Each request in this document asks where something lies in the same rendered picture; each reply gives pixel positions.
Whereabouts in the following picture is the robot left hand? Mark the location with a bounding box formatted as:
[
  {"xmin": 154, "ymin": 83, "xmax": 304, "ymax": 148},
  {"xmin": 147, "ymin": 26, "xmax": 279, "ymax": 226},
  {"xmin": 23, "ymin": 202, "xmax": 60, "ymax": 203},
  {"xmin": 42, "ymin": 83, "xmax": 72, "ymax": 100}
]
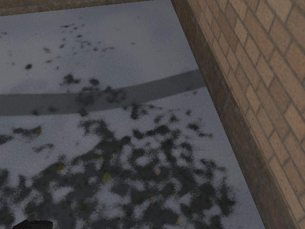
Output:
[{"xmin": 12, "ymin": 219, "xmax": 53, "ymax": 229}]

